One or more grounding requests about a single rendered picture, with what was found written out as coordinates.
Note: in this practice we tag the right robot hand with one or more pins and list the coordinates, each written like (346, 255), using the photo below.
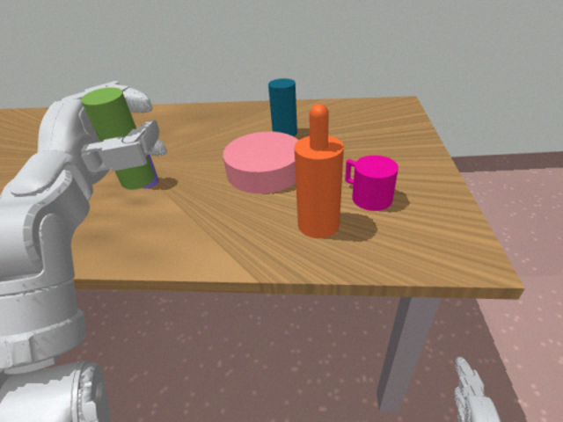
(472, 404)

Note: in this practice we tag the left robot hand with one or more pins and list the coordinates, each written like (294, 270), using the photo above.
(66, 127)

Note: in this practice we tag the table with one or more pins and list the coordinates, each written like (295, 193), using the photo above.
(195, 232)

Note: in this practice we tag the left robot arm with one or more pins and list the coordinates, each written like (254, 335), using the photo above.
(40, 210)

